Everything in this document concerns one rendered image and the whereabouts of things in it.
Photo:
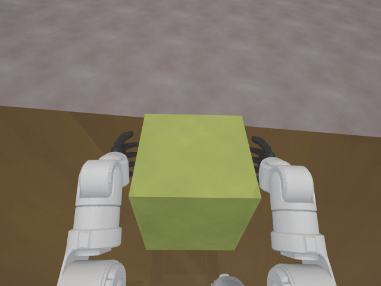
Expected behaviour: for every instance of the robot right upper arm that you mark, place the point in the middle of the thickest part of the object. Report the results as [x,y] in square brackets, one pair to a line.
[298,275]

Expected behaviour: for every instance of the robot left forearm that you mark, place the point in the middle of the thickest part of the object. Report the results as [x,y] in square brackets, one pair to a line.
[96,221]

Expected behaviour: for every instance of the robot right forearm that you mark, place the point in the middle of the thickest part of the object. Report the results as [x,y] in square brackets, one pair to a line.
[295,226]

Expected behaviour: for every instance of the right robot hand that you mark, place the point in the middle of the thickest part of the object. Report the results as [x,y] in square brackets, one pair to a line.
[265,153]

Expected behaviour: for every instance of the left robot hand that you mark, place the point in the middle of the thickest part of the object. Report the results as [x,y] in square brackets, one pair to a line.
[120,147]

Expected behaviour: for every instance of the carton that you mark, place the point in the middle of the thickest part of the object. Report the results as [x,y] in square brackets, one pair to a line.
[194,185]

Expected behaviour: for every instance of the robot left upper arm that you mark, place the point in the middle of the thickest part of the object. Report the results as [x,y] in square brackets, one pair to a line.
[94,273]

